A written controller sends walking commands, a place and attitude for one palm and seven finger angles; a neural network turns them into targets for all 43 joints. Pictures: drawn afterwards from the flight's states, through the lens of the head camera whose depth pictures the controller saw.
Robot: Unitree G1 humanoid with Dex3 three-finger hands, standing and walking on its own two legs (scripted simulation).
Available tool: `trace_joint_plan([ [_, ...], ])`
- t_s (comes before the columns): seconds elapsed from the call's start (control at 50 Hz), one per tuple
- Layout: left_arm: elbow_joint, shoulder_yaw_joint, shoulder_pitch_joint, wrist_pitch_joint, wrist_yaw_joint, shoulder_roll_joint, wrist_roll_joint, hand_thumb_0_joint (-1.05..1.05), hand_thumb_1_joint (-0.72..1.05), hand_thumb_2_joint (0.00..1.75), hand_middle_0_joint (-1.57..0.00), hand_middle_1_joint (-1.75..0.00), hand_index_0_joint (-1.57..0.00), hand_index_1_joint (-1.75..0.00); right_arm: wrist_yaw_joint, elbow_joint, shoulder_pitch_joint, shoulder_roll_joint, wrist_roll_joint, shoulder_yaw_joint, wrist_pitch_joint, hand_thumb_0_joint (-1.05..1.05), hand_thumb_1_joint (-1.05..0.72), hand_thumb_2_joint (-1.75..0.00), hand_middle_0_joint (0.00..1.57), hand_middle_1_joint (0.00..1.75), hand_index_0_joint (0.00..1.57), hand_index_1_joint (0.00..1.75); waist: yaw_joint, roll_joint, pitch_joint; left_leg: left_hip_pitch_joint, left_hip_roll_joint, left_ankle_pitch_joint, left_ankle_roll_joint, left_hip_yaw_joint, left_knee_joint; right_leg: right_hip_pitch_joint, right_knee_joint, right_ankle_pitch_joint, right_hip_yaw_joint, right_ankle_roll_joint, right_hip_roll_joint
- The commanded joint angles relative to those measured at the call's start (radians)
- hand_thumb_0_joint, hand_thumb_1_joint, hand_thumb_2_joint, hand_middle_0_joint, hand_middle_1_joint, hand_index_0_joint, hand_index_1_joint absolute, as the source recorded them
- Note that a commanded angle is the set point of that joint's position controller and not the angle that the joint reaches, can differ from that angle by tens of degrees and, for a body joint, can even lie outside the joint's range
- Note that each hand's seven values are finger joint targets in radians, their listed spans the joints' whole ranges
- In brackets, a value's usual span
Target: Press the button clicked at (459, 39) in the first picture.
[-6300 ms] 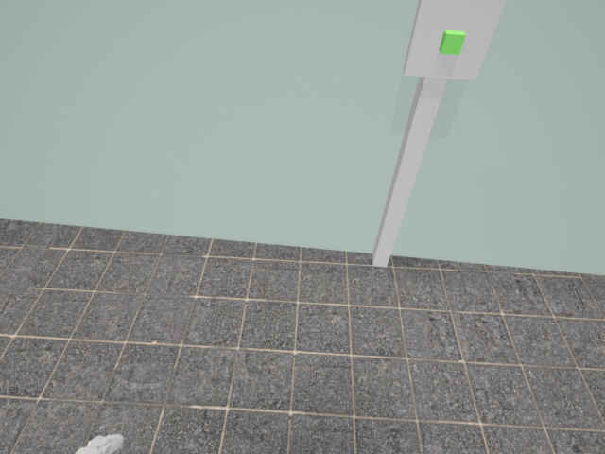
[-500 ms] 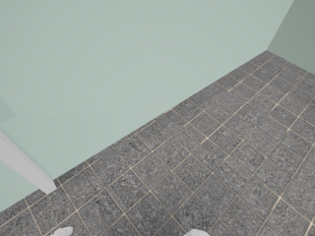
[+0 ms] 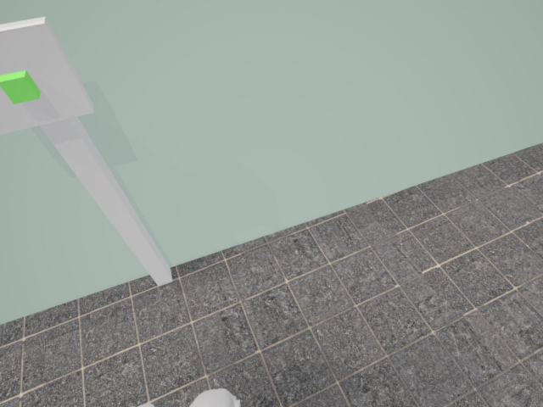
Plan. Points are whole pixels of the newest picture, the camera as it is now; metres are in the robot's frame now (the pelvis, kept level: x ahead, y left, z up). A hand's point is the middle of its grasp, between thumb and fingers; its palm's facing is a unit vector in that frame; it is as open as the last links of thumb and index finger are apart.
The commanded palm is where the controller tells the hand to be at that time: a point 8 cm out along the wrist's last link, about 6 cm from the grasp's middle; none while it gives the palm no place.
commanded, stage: turn to face it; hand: left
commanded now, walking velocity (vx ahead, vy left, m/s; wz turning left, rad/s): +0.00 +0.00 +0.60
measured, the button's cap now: (20, 86) +0.61 +0.48 +0.15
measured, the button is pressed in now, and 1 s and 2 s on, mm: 0 0 0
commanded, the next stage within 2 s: take the last steps up to it in 0.72 s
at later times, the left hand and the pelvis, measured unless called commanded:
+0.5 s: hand out of the picture +0.04 +0.28 -0.16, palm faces +0.26 -0.93 -0.24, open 7.4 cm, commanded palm none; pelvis +0.00 +0.05 +0.00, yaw +13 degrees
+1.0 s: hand out of the picture -0.06 +0.18 -0.15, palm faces +0.45 -0.86 -0.24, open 7.3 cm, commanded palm none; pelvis -0.02 +0.00 +0.01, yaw +25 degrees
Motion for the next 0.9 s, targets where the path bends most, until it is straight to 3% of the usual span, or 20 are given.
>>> trace_joint_plan([
  [0.0,-0.043,0.077,0.043,-0.010,0.016,0.249,0.009,0.00,0.90,0.90,-0.20,-0.30,-0.20,-0.30,0.004,-0.116,-0.107,-0.030,0.008,0.004,-0.051,0.00,-0.90,-0.90,0.20,0.30,0.20,0.30,0.068,-0.248,-0.092,-0.003,-0.009,-0.045,0.013,0.077,-0.206,0.125,-0.113,0.461,0.126,-0.109,-0.239],
  [0.04,-0.034,0.082,0.053,-0.006,0.013,0.257,0.008,0.00,0.90,0.90,-0.20,-0.30,-0.20,-0.30,0.002,-0.120,-0.092,-0.032,0.009,0.005,-0.060,0.00,-0.90,-0.90,0.20,0.30,0.20,0.30,0.064,-0.243,-0.121,0.061,-0.027,-0.015,0.029,0.102,-0.311,0.128,-0.055,0.510,0.109,-0.091,-0.238],
  [0.06,-0.030,0.085,0.045,-0.004,0.011,0.259,0.004,0.00,0.90,0.90,-0.20,-0.30,-0.20,-0.30,0.000,-0.113,-0.059,-0.043,0.007,0.003,-0.066,0.00,-0.90,-0.90,0.20,0.30,0.20,0.30,0.043,-0.227,-0.141,0.119,-0.027,0.051,0.037,0.107,-0.404,0.119,-0.003,0.495,0.083,-0.069,-0.236],
  [0.08,-0.030,0.083,0.042,0.001,0.008,0.248,-0.004,0.00,0.90,0.90,-0.20,-0.30,-0.20,-0.30,0.000,-0.105,-0.013,-0.071,0.005,-0.004,-0.073,0.00,-0.90,-0.90,0.20,0.30,0.20,0.30,0.016,-0.152,-0.166,0.242,-0.027,0.169,0.049,0.085,-0.535,0.057,0.107,0.452,0.056,-0.030,-0.213],
  [0.1,-0.048,0.080,0.048,0.004,0.004,0.213,-0.012,0.00,0.90,0.90,-0.20,-0.30,-0.20,-0.30,-0.004,-0.092,0.062,-0.159,0.000,-0.027,-0.085,0.00,-0.90,-0.90,0.20,0.30,0.20,0.30,-0.030,0.050,-0.231,0.447,0.107,0.403,0.111,-0.101,-0.619,-0.134,0.312,0.248,0.026,0.033,-0.140],
  [0.12,-0.100,0.056,0.002,0.004,-0.003,0.142,-0.016,0.00,0.90,0.90,-0.20,-0.30,-0.20,-0.30,-0.014,-0.081,0.128,-0.266,0.004,-0.052,-0.090,0.00,-0.90,-0.90,0.20,0.30,0.20,0.30,-0.067,0.326,-0.238,0.560,0.359,0.864,0.247,-0.420,-0.626,-0.415,0.523,-0.370,0.060,0.106,-0.002],
  [0.14,-0.112,0.054,-0.057,0.016,0.005,0.164,-0.006,0.00,0.90,0.90,-0.20,-0.30,-0.20,-0.30,-0.021,-0.053,0.174,-0.269,0.009,-0.049,-0.082,0.00,-0.90,-0.90,0.20,0.30,0.20,0.30,-0.082,0.216,-0.244,0.515,0.392,0.920,0.306,-0.372,-0.601,-0.404,0.619,-0.380,0.176,0.089,-0.002],
  [0.2,-0.063,0.065,-0.068,0.019,0.001,0.164,-0.007,0.00,0.90,0.90,-0.20,-0.30,-0.20,-0.30,-0.044,-0.091,0.021,-0.173,0.000,-0.019,-0.088,0.00,-0.90,-0.90,0.20,0.30,0.20,0.30,-0.028,0.189,-0.137,0.381,0.239,0.734,0.249,-0.247,-0.620,-0.417,0.684,-0.180,0.231,0.094,-0.008],
  [0.26,-0.030,0.065,-0.012,0.021,-0.006,0.163,-0.007,0.00,0.90,0.90,-0.20,-0.30,-0.20,-0.30,-0.043,-0.110,-0.032,-0.148,0.003,-0.005,-0.096,0.00,-0.90,-0.90,0.20,0.30,0.20,0.30,0.010,0.132,-0.112,0.328,0.173,0.677,0.223,-0.184,-0.646,-0.360,0.652,-0.086,0.228,0.101,0.014],
  [0.42,-0.041,0.061,-0.051,0.027,0.004,0.149,-0.007,0.00,0.90,0.90,-0.20,-0.30,-0.20,-0.30,-0.041,-0.098,0.017,-0.133,-0.001,-0.008,-0.091,0.00,-0.90,-0.90,0.20,0.30,0.20,0.30,-0.006,0.110,-0.084,0.300,0.178,0.436,0.256,-0.293,-0.707,-0.332,0.503,-0.079,0.245,0.106,0.039],
  [0.5,-0.057,0.051,-0.085,0.020,0.006,0.123,-0.010,0.00,0.90,0.90,-0.20,-0.30,-0.20,-0.30,-0.043,-0.084,0.041,-0.129,-0.007,-0.010,-0.087,0.00,-0.90,-0.90,0.20,0.30,0.20,0.30,-0.018,0.118,-0.100,0.315,0.178,0.486,0.273,-0.342,-0.678,-0.274,0.352,-0.142,0.239,0.091,0.072],
  [0.56,-0.044,0.045,-0.041,0.010,0.011,0.109,-0.018,0.00,0.90,0.90,-0.20,-0.30,-0.20,-0.30,-0.042,-0.081,0.026,-0.126,-0.008,-0.011,-0.083,0.00,-0.90,-0.90,0.20,0.30,0.20,0.30,0.002,0.125,-0.122,0.272,0.160,0.559,0.263,-0.355,-0.637,-0.153,0.194,-0.113,0.225,0.074,0.106],
  [0.6,-0.026,0.047,0.020,-0.001,0.014,0.112,-0.021,0.00,0.90,0.90,-0.20,-0.30,-0.20,-0.30,-0.041,-0.078,0.012,-0.112,-0.002,-0.009,-0.082,0.00,-0.90,-0.90,0.20,0.30,0.20,0.30,0.034,0.102,-0.135,0.198,0.127,0.539,0.229,-0.342,-0.586,-0.014,0.001,0.022,0.219,0.067,0.114],
  [0.62,-0.015,0.050,0.053,-0.011,0.017,0.130,-0.018,0.00,0.90,0.90,-0.20,-0.30,-0.20,-0.30,-0.038,-0.076,0.012,-0.094,0.004,-0.006,-0.083,0.00,-0.90,-0.90,0.20,0.30,0.20,0.30,0.051,0.054,-0.151,0.138,0.083,0.446,0.184,-0.313,-0.537,0.093,-0.139,0.125,0.234,0.062,0.088],
  [0.64,-0.010,0.059,0.071,-0.022,0.023,0.190,-0.007,0.00,0.90,0.90,-0.20,-0.30,-0.20,-0.30,-0.033,-0.078,0.032,-0.042,0.014,0.001,-0.085,0.00,-0.90,-0.90,0.20,0.30,0.20,0.30,0.052,-0.116,-0.172,0.013,-0.002,0.239,0.119,-0.218,-0.412,0.213,-0.222,0.153,0.382,0.018,-0.069],
  [0.66,-0.014,0.073,0.078,-0.025,0.026,0.264,0.002,0.00,0.90,0.90,-0.20,-0.30,-0.20,-0.30,-0.032,-0.108,0.014,0.000,0.013,0.010,-0.083,0.00,-0.90,-0.90,0.20,0.30,0.20,0.30,0.062,-0.335,-0.133,-0.118,-0.129,-0.131,0.058,-0.077,-0.221,0.198,-0.246,0.304,0.595,-0.099,-0.288],
  [0.68,-0.027,0.070,0.067,-0.017,0.025,0.267,-0.003,0.00,0.90,0.90,-0.20,-0.30,-0.20,-0.30,-0.035,-0.104,0.006,-0.049,0.006,-0.010,-0.069,0.00,-0.90,-0.90,0.20,0.30,0.20,0.30,0.064,-0.233,-0.122,-0.064,-0.095,-0.193,0.058,-0.109,-0.044,0.054,-0.255,0.310,0.570,-0.168,-0.349],
  [0.72,-0.039,0.064,-0.049,-0.014,0.027,0.199,-0.007,0.00,0.90,0.90,-0.20,-0.30,-0.20,-0.30,-0.028,-0.049,0.026,-0.044,-0.003,-0.017,-0.040,0.00,-0.90,-0.90,0.20,0.30,0.20,0.30,0.015,-0.192,-0.026,-0.065,-0.068,-0.075,0.056,-0.122,0.135,-0.085,-0.305,0.057,0.460,-0.138,-0.221],
  [0.78,-0.032,0.048,-0.059,-0.022,0.021,0.149,-0.009,0.00,0.90,0.90,-0.20,-0.30,-0.20,-0.30,-0.017,-0.008,0.078,-0.024,-0.003,-0.014,-0.039,0.00,-0.90,-0.90,0.20,0.30,0.20,0.30,-0.007,-0.158,-0.009,-0.082,-0.048,0.048,0.037,-0.083,0.189,-0.069,-0.280,0.104,0.308,-0.085,-0.135],
  [0.88,0.037,0.047,0.086,-0.042,0.016,0.144,-0.004,0.00,0.90,0.90,-0.20,-0.30,-0.20,-0.30,-0.011,-0.001,0.034,-0.018,-0.014,-0.007,-0.046,0.00,-0.90,-0.90,0.20,0.30,0.20,0.30,0.052,-0.182,-0.021,-0.115,-0.007,0.085,0.018,-0.048,0.100,0.037,-0.351,-0.129,0.347,-0.087,-0.160],
])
